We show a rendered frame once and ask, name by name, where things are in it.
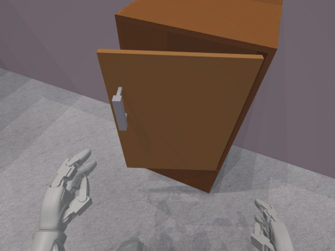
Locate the robot left shin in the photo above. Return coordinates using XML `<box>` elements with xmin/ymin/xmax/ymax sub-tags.
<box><xmin>129</xmin><ymin>236</ymin><xmax>140</xmax><ymax>241</ymax></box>

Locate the robot left hand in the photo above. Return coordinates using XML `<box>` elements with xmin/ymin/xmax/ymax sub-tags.
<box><xmin>39</xmin><ymin>149</ymin><xmax>97</xmax><ymax>232</ymax></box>

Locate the handle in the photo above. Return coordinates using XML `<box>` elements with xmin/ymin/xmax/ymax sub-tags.
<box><xmin>112</xmin><ymin>87</ymin><xmax>127</xmax><ymax>131</ymax></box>

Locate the robot right hand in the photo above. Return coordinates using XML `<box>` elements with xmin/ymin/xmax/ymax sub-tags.
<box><xmin>251</xmin><ymin>198</ymin><xmax>294</xmax><ymax>251</ymax></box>

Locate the cupboard door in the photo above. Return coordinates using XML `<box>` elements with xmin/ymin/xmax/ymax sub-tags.
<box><xmin>97</xmin><ymin>49</ymin><xmax>264</xmax><ymax>170</ymax></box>

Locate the robot left thigh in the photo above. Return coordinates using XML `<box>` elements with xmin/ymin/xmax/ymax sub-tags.
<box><xmin>117</xmin><ymin>240</ymin><xmax>147</xmax><ymax>251</ymax></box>

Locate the left robot forearm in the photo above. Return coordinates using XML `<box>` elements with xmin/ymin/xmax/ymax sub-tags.
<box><xmin>26</xmin><ymin>230</ymin><xmax>67</xmax><ymax>251</ymax></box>

